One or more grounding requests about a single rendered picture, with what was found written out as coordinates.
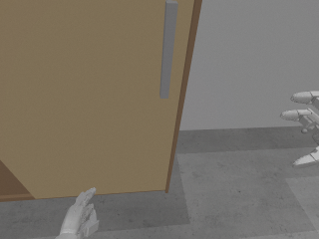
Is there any wardrobe door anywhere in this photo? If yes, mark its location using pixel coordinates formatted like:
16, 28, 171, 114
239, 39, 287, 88
0, 0, 194, 199
0, 160, 30, 196

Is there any handle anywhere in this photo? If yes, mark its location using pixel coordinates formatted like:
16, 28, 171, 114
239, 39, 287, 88
159, 0, 178, 99

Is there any robot left hand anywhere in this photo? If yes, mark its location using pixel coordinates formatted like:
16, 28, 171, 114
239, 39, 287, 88
59, 187, 100, 239

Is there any robot right hand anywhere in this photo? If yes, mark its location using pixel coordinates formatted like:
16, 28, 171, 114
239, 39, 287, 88
280, 91, 319, 169

